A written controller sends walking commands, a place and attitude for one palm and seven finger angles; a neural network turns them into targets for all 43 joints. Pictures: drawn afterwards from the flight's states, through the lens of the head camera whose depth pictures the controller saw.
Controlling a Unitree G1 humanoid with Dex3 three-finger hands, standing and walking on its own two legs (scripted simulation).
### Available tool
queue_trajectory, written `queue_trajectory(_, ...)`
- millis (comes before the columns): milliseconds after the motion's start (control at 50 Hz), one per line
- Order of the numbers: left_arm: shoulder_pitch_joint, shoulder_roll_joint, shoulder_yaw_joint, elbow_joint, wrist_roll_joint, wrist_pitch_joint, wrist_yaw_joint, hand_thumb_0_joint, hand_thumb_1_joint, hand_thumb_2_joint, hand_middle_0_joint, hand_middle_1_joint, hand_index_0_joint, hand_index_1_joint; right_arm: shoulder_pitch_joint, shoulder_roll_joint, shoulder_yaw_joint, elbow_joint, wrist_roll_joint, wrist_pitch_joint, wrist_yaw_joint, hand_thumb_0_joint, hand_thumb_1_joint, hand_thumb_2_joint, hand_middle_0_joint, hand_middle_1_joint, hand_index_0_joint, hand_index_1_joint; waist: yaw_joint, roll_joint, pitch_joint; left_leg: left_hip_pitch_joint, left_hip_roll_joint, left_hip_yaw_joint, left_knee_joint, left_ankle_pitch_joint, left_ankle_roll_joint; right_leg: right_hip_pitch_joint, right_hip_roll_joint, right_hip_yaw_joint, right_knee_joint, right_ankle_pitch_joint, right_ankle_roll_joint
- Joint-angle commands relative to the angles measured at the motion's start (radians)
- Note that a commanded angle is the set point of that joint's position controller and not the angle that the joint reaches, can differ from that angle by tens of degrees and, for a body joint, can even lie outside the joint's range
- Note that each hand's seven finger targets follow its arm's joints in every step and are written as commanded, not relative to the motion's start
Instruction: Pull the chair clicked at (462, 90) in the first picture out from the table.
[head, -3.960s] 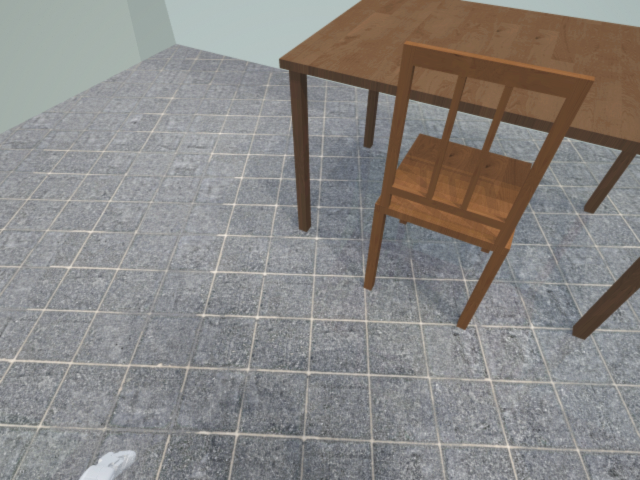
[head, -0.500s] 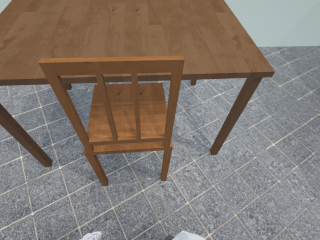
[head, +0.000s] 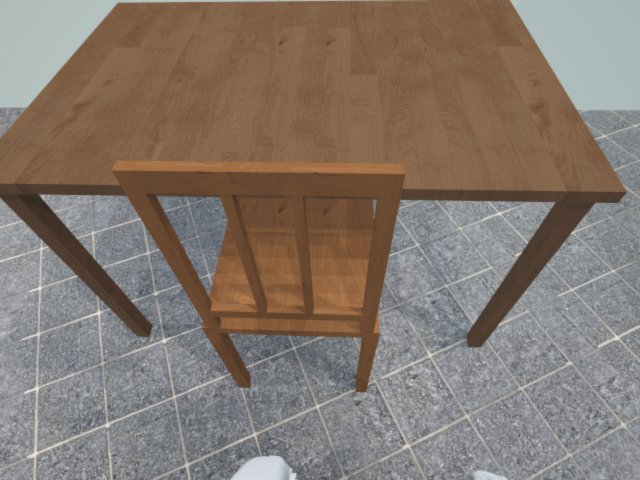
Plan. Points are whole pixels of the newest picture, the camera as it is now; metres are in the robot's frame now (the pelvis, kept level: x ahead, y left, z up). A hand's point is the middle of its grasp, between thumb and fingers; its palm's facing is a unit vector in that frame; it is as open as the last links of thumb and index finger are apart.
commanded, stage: come to a stop and stand still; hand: left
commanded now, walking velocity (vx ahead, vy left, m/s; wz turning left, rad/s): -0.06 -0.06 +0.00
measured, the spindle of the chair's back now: (248, 261) +0.44 +0.18 -0.07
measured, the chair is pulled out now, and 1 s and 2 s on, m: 0.00 0.00 0.00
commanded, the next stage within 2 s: look again from close up in 0.88 s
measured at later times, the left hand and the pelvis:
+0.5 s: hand out of the picture -0.02 +0.20 -0.17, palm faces +0.02 -0.98 -0.22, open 7.4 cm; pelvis -0.04 +0.03 +0.00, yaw -1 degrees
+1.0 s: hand out of the picture -0.08 +0.16 -0.17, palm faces +0.03 -0.99 -0.16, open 7.4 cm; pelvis -0.05 +0.01 +0.01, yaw +0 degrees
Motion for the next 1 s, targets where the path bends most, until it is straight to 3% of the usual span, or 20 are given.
queue_trajectory(0,0.083,0.187,0.043,-0.033,-0.001,-0.011,0.012,0.0,0.9,0.9,-0.2,-0.3,-0.2,-0.3,0.069,-0.029,-0.004,-0.04,0.007,-0.018,-0.005,0.0,-0.9,-0.9,0.2,0.3,0.2,0.3,-0.008,-0.138,-0.145,0.06,0.001,0.011,-0.172,-0.005,0.012,0.183,-0.288,0.249,-0.058,0.839,-0.119)
queue_trajectory(40,0.072,0.19,0.04,-0.025,-0.005,-0.01,0.011,0.0,0.9,0.9,-0.2,-0.3,-0.2,-0.3,0.103,-0.027,0.001,-0.027,0.01,-0.027,-0.007,0.0,-0.9,-0.9,0.2,0.3,0.2,0.3,-0.023,-0.142,-0.172,0.151,-0.001,0.023,-0.327,0.077,0.018,0.178,-0.265,0.241,-0.032,0.776,-0.087)
queue_trajectory(60,0.062,0.186,0.038,-0.022,-0.01,-0.01,0.01,0.0,0.9,0.9,-0.2,-0.3,-0.2,-0.3,0.133,-0.028,0.005,-0.012,0.009,-0.033,-0.007,0.0,-0.9,-0.9,0.2,0.3,0.2,0.3,-0.036,-0.135,-0.189,0.225,0.0,0.025,-0.438,0.181,0.021,0.162,-0.243,0.225,-0.011,0.711,-0.056)
queue_trajectory(80,0.053,0.174,0.033,-0.018,-0.017,-0.01,0.011,0.0,0.9,0.9,-0.2,-0.3,-0.2,-0.3,0.169,-0.039,0.005,0.005,0.006,-0.042,-0.008,0.0,-0.9,-0.9,0.2,0.3,0.2,0.3,-0.05,-0.11,-0.204,0.324,0.037,0.019,-0.538,0.343,0.031,0.121,-0.214,0.204,0.021,0.588,-0.017)
queue_trajectory(100,0.069,0.135,0.024,-0.019,-0.021,-0.009,0.01,0.0,0.9,0.9,-0.2,-0.3,-0.2,-0.3,0.183,-0.082,0.003,0.01,0.001,-0.055,-0.011,0.0,-0.9,-0.9,0.2,0.3,0.2,0.3,-0.043,-0.002,-0.228,0.414,0.153,-0.074,-0.534,0.631,0.068,0.041,-0.14,0.154,0.062,0.368,0.036)
queue_trajectory(120,0.082,0.093,0.011,-0.023,-0.025,-0.007,0.009,0.0,0.9,0.9,-0.2,-0.3,-0.2,-0.3,0.169,-0.123,0.0,0.002,0.001,-0.058,-0.014,0.0,-0.9,-0.9,0.2,0.3,0.2,0.3,-0.022,0.118,-0.208,0.426,0.283,-0.182,-0.517,0.896,0.136,-0.03,-0.078,0.107,0.087,0.035,0.076)
queue_trajectory(140,0.079,0.077,0.004,-0.018,-0.021,-0.003,0.012,0.0,0.9,0.9,-0.2,-0.3,-0.2,-0.3,0.147,-0.13,0.004,-0.002,-0.001,-0.054,-0.018,0.0,-0.9,-0.9,0.2,0.3,0.2,0.3,-0.02,0.144,-0.169,0.364,0.319,-0.173,-0.543,0.933,0.199,-0.042,-0.059,0.107,0.151,-0.182,0.088)
queue_trajectory(160,0.056,0.083,0.002,-0.003,-0.021,0.007,0.012,0.0,0.9,0.9,-0.2,-0.3,-0.2,-0.3,0.132,-0.106,0.015,0.012,-0.005,-0.058,-0.029,0.0,-0.9,-0.9,0.2,0.3,0.2,0.3,-0.026,0.189,-0.132,0.33,0.293,-0.196,-0.579,0.954,0.222,-0.062,-0.039,0.135,0.228,-0.245,0.096)
queue_trajectory(220,0.051,0.089,0.008,0.017,-0.017,0.017,0.004,0.0,0.9,0.9,-0.2,-0.3,-0.2,-0.3,0.103,-0.071,0.026,0.016,-0.004,-0.061,-0.037,0.0,-0.9,-0.9,0.2,0.3,0.2,0.3,-0.008,0.137,-0.058,0.261,0.254,-0.144,-0.585,0.871,0.234,-0.066,-0.051,0.17,0.289,-0.213,0.089)
queue_trajectory(300,0.072,0.07,-0.003,0.041,-0.017,0.013,-0.003,0.0,0.9,0.9,-0.2,-0.3,-0.2,-0.3,0.118,-0.097,0.024,0.032,-0.002,-0.062,-0.032,0.0,-0.9,-0.9,0.2,0.3,0.2,0.3,-0.009,0.104,-0.08,0.28,0.206,-0.12,-0.583,0.667,0.203,0.003,-0.051,0.138,0.1,-0.093,0.106)
queue_trajectory(340,0.092,0.08,-0.005,0.056,-0.018,0.003,-0.005,0.0,0.9,0.9,-0.2,-0.3,-0.2,-0.3,0.125,-0.092,0.029,0.045,0.004,-0.064,-0.029,0.0,-0.9,-0.9,0.2,0.3,0.2,0.3,0.002,0.05,-0.067,0.232,0.161,-0.114,-0.552,0.495,0.157,0.089,-0.062,0.166,-0.087,0.058,0.102)
queue_trajectory(380,0.06,0.113,-0.012,0.064,-0.017,-0.013,-0.004,0.0,0.9,0.9,-0.2,-0.3,-0.2,-0.3,0.145,-0.056,0.034,0.053,0.013,-0.065,-0.022,0.0,-0.9,-0.9,0.2,0.3,0.2,0.3,-0.035,-0.011,-0.049,0.238,0.095,-0.077,-0.557,0.327,0.09,0.072,-0.134,0.254,-0.154,0.186,0.073)
queue_trajectory(400,0.046,0.125,-0.015,0.061,-0.019,-0.015,-0.005,0.0,0.9,0.9,-0.2,-0.3,-0.2,-0.3,0.163,-0.053,0.034,0.061,0.013,-0.069,-0.017,0.0,-0.9,-0.9,0.2,0.3,0.2,0.3,-0.045,0.016,-0.055,0.258,0.084,-0.076,-0.578,0.296,0.081,0.057,-0.143,0.244,-0.148,0.185,0.069)
queue_trajectory(420,0.024,0.123,-0.013,0.065,-0.019,-0.016,-0.007,0.0,0.9,0.9,-0.2,-0.3,-0.2,-0.3,0.166,-0.052,0.033,0.074,0.011,-0.063,-0.016,0.0,-0.9,-0.9,0.2,0.3,0.2,0.3,-0.046,-0.031,-0.031,0.25,0.083,-0.069,-0.58,0.267,0.077,0.045,-0.121,0.235,-0.156,0.147,0.074)
queue_trajectory(460,0.013,0.112,-0.02,0.07,-0.022,-0.019,-0.008,0.0,0.9,0.9,-0.2,-0.3,-0.2,-0.3,0.179,-0.06,0.037,0.089,0.008,-0.061,-0.015,0.0,-0.9,-0.9,0.2,0.3,0.2,0.3,-0.051,-0.082,-0.011,0.274,0.082,-0.059,-0.589,0.242,0.07,0.003,-0.117,0.243,-0.189,0.067,0.073)
queue_trajectory(540,0.017,0.111,-0.018,0.078,-0.022,-0.013,-0.011,0.0,0.9,0.9,-0.2,-0.3,-0.2,-0.3,0.216,-0.06,0.043,0.117,0.005,-0.059,-0.011,0.0,-0.9,-0.9,0.2,0.3,0.2,0.3,-0.047,-0.066,0.051,0.237,0.072,-0.058,-0.626,0.143,0.069,-0.028,-0.104,0.248,-0.231,-0.081,0.073)
queue_trajectory(740,0.061,0.092,-0.015,0.093,-0.027,-0.018,-0.01,0.0,0.9,0.9,-0.2,-0.3,-0.2,-0.3,0.292,-0.025,0.048,0.154,0.001,-0.06,-0.014,0.0,-0.9,-0.9,0.2,0.3,0.2,0.3,-0.045,-0.03,0.033,0.23,0.063,-0.047,-0.605,0.146,0.066,-0.043,-0.103,0.253,-0.244,-0.128,0.063)
queue_trajectory(940,0.11,0.049,-0.023,0.12,-0.028,-0.028,-0.005,0.0,0.9,0.9,-0.2,-0.3,-0.2,-0.3,0.326,0.001,0.05,0.169,0.006,-0.072,-0.022,0.0,-0.9,-0.9,0.2,0.3,0.2,0.3,-0.045,-0.013,0.009,0.249,0.08,-0.045,-0.595,0.233,0.066,-0.019,-0.095,0.236,-0.215,0.003,0.061)
queue_trajectory(960,0.156,0.093,-0.036,0.121,-0.011,-0.063,0.027,0.0,0.9,0.9,-0.2,-0.3,-0.2,-0.3,0.185,-0.043,0.054,0.099,0.009,-0.096,0.0,0.0,-0.9,-0.9,0.2,0.3,0.2,0.3,0.003,-0.032,0.035,0.129,0.089,-0.004,-0.369,0.245,0.036,0.003,-0.153,0.275,-0.191,0.346,0.076)
queue_trajectory(980,0.114,0.132,-0.026,0.072,-0.017,-0.065,0.019,0.0,0.9,0.9,-0.2,-0.3,-0.2,-0.3,0.272,0.004,0.048,0.066,0.005,-0.08,0.002,0.0,-0.9,-0.9,0.2,0.3,0.2,0.3,-0.076,-0.052,-0.036,0.174,0.054,-0.016,-0.362,0.101,0.049,-0.032,-0.2,0.328,-0.23,0.051,0.037)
